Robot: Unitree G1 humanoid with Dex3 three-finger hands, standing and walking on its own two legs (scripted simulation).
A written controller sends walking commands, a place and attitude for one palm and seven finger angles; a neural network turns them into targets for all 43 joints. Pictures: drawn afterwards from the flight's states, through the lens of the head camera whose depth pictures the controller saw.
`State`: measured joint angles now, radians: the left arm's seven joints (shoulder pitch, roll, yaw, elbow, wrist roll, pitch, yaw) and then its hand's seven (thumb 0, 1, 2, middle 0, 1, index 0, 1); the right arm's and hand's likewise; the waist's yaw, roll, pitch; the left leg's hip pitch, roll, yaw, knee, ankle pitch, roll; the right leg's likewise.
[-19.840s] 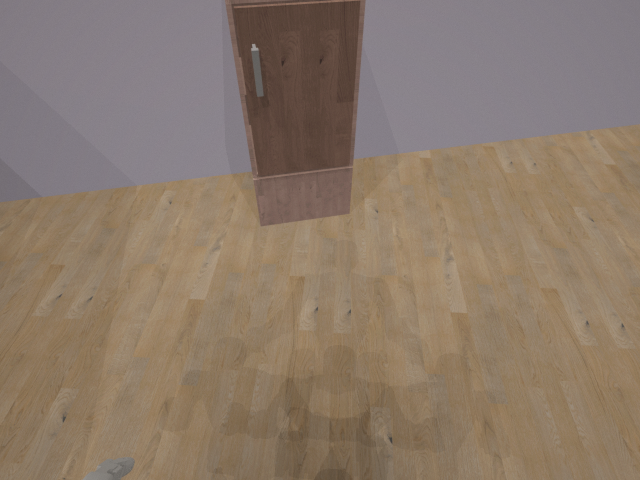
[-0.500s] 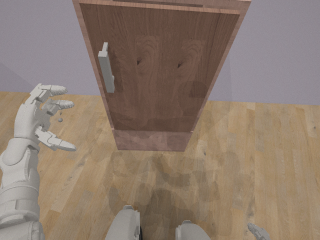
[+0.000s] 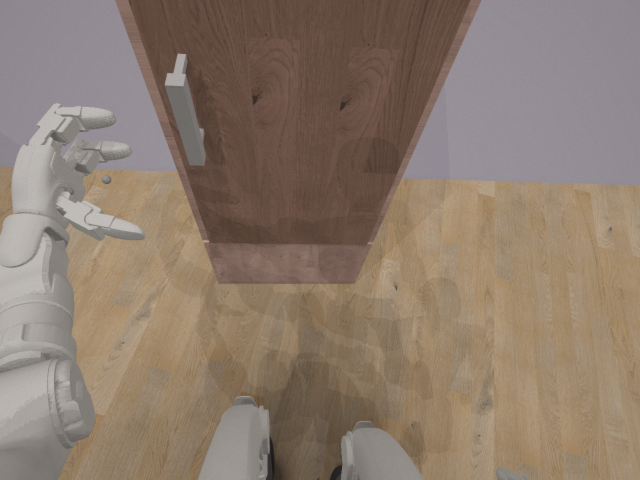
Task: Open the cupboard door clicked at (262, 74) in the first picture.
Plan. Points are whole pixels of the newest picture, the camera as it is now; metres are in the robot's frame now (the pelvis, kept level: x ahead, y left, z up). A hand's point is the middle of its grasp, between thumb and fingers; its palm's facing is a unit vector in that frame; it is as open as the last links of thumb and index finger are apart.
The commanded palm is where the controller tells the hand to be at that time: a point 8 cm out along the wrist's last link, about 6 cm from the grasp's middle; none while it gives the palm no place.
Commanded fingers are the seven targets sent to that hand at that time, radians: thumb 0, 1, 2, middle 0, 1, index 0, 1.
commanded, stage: move the hooked fingers beside the handle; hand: left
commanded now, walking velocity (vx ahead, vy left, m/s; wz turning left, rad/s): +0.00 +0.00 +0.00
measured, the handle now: (189, 113) +0.57 +0.18 +0.06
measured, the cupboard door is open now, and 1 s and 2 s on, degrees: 0 0 0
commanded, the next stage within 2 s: slide the fingers in behind the handle in 1.30 s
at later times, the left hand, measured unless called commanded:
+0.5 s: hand (129, 134) +0.52 +0.25 +0.07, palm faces +0.05 -1.00 -0.02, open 14.0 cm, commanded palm +0.49 +0.28 +0.06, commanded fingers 0.00 -0.50 0.30 -0.30 -1.20 -0.30 -1.20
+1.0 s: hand (138, 151) +0.50 +0.24 +0.06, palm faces +0.04 -1.00 -0.02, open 14.0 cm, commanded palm +0.48 +0.27 +0.06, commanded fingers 0.00 -0.50 0.30 -0.30 -1.20 -0.30 -1.20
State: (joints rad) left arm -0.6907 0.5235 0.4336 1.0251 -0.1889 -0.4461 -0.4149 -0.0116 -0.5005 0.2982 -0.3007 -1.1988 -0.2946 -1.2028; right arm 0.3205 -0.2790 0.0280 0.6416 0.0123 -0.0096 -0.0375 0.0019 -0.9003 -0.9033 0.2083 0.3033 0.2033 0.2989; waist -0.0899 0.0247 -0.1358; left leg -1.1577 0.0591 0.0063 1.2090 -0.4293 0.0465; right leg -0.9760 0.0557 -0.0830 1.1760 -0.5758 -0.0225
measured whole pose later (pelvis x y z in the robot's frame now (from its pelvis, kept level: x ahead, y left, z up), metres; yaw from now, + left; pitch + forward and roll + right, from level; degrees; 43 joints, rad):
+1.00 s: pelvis +0.01 +0.00 +0.00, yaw -1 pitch +24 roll -5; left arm -0.84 0.57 0.43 1.17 -0.11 -0.40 -0.34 -0.01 -0.50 0.30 -0.30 -1.20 -0.30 -1.20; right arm 0.33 -0.27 0.04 0.62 0.00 0.07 -0.01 0.00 -0.90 -0.90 0.21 0.30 0.20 0.30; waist -0.14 0.04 -0.14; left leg -1.20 0.07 0.00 1.22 -0.44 0.04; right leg -1.02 0.07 -0.08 1.17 -0.58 -0.02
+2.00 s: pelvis +0.01 +0.00 +0.00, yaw -1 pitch +25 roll -5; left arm -0.84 0.51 0.41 1.13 -0.11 -0.42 -0.27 -0.01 -0.50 0.30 -0.30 -1.20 -0.30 -1.20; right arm 0.35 -0.26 0.04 0.64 -0.01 0.07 0.00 0.00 -0.90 -0.90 0.21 0.30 0.20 0.30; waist -0.15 0.04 -0.15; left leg -1.22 0.07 0.00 1.23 -0.45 0.05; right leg -1.03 0.07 -0.08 1.18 -0.59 -0.02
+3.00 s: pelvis +0.01 -0.02 +0.00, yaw +0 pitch +24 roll -4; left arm -0.82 0.43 0.36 1.14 -0.10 -0.47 -0.16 -0.01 -0.50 0.30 -0.30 -1.20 -0.30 -1.20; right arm 0.35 -0.25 0.02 0.64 -0.01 0.09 0.02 0.00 -0.90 -0.90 0.21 0.30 0.20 0.30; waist -0.14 0.05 -0.16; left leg -1.18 0.07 0.00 1.21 -0.45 0.02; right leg -1.01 0.07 -0.08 1.19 -0.60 -0.04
